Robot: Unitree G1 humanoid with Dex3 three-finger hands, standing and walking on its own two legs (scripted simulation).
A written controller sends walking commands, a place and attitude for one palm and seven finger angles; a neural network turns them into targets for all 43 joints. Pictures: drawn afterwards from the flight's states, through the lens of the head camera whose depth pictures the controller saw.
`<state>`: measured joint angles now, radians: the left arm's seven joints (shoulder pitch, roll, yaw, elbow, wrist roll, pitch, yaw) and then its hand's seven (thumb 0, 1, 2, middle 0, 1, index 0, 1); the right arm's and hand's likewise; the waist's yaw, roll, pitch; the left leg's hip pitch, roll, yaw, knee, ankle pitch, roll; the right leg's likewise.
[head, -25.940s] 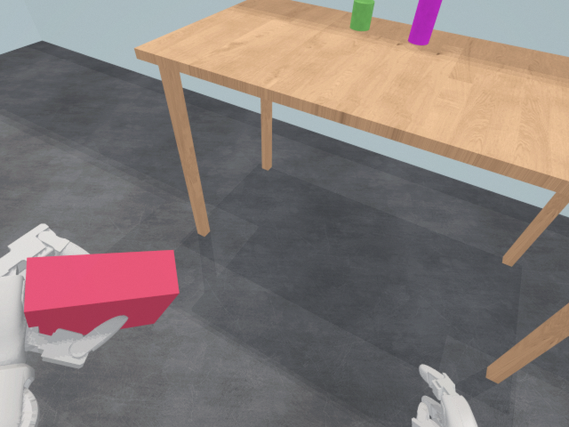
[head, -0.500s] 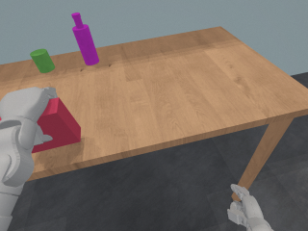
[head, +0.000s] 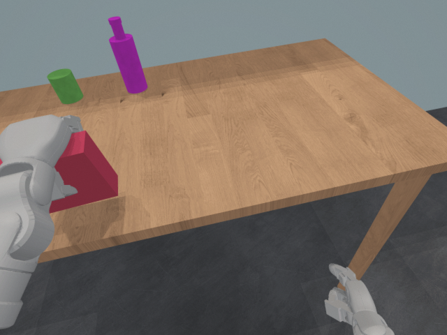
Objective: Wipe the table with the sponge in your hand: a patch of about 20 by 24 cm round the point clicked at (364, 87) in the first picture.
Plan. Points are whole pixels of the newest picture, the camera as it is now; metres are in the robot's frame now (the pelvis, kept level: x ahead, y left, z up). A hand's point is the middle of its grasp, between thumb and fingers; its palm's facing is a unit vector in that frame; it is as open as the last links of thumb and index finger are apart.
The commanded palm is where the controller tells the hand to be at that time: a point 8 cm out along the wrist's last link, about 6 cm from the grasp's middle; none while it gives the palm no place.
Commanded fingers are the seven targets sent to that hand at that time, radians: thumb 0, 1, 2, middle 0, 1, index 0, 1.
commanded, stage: move the sponge above the wiping area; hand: left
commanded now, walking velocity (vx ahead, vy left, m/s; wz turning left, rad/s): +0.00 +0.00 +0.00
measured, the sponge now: (71, 181) +0.29 +0.32 +0.15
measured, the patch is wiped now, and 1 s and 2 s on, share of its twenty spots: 0.00 0.00 0.00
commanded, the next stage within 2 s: lower the sponge onto the table in 0.54 s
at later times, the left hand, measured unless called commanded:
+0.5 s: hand (47, 165) +0.27 +0.33 +0.20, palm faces +0.10 +0.00 -0.99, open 9.4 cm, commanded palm +0.23 +0.32 +0.28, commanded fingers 0.00 0.10 1.30 -1.20 -1.60 -1.20 -1.60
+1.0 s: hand (55, 166) +0.27 +0.32 +0.20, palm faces +0.09 +0.01 -1.00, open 9.4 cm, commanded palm +0.23 +0.31 +0.27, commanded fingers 0.00 0.10 1.30 -1.20 -1.60 -1.20 -1.60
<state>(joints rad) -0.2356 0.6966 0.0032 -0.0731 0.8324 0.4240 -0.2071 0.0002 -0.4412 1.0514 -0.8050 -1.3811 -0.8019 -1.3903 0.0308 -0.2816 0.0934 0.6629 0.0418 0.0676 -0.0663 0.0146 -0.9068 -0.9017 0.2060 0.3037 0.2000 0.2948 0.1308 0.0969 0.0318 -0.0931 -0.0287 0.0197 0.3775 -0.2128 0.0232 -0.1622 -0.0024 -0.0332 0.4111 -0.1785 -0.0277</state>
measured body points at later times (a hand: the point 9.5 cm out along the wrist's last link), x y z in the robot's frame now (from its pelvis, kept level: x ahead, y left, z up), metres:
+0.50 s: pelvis +0.00 -0.01 +0.00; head -0.01 -0.05 +0.45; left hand +0.26 +0.32 +0.26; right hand +0.25 -0.21 -0.09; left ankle +0.00 +0.11 -0.74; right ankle +0.03 -0.10 -0.74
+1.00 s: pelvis -0.01 -0.01 +0.00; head -0.02 -0.06 +0.44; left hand +0.26 +0.31 +0.25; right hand +0.24 -0.22 -0.09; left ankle +0.00 +0.11 -0.74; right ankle +0.03 -0.10 -0.74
